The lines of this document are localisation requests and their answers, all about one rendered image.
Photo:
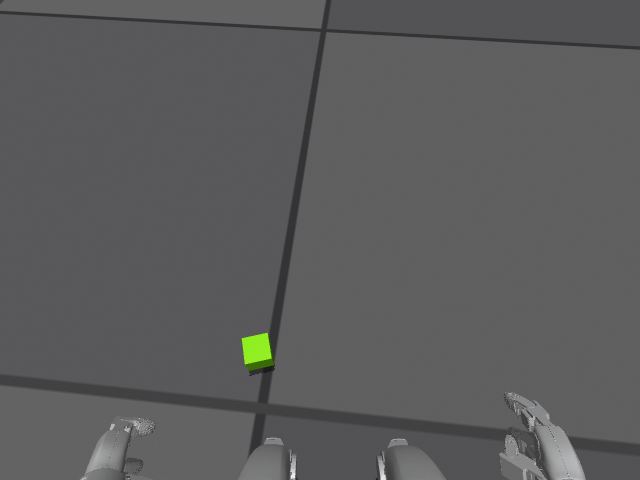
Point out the right robot hand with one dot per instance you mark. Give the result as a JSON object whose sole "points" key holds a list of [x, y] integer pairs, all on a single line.
{"points": [[548, 456]]}

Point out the left robot hand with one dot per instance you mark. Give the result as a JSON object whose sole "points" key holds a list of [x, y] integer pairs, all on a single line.
{"points": [[112, 448]]}

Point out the cube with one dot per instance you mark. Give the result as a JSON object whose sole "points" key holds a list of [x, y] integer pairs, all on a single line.
{"points": [[257, 351]]}

